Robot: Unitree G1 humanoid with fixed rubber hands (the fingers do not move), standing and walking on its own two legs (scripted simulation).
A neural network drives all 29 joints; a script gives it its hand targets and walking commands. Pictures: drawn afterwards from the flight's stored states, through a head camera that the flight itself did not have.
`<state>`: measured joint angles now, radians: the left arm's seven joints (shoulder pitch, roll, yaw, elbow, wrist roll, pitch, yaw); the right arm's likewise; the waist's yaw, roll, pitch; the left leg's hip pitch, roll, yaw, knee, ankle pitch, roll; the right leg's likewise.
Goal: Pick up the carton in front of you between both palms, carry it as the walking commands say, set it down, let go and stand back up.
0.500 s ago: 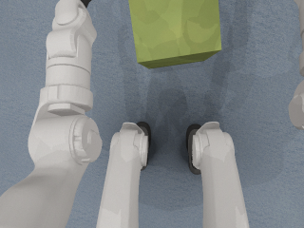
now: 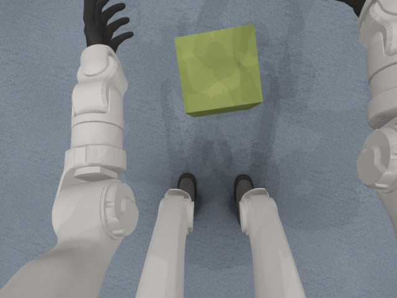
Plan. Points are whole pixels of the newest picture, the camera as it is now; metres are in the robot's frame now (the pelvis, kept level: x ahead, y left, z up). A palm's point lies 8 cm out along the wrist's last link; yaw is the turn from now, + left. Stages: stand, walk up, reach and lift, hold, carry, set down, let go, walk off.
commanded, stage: let go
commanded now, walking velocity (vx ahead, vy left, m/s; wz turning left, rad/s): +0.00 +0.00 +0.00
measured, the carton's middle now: (218, 79) +0.54 -0.01 -0.51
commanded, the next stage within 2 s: stand in 1.40 s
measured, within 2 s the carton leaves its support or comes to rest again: neither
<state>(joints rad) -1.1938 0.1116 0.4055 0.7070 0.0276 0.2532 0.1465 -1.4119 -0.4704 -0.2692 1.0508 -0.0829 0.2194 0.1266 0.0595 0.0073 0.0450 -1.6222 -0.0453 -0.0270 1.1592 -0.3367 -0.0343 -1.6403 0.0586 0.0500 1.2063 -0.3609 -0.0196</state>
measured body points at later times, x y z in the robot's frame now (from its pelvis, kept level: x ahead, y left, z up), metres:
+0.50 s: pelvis +0.05 +0.01 +0.10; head +0.26 +0.00 +0.49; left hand +0.39 +0.22 -0.01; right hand +0.42 -0.23 -0.02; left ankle +0.08 +0.13 -0.60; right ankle +0.07 -0.10 -0.60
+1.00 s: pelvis +0.10 +0.01 +0.14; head +0.13 +0.01 +0.59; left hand +0.27 +0.25 +0.07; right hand +0.27 -0.22 +0.06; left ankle +0.08 +0.13 -0.60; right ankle +0.07 -0.10 -0.60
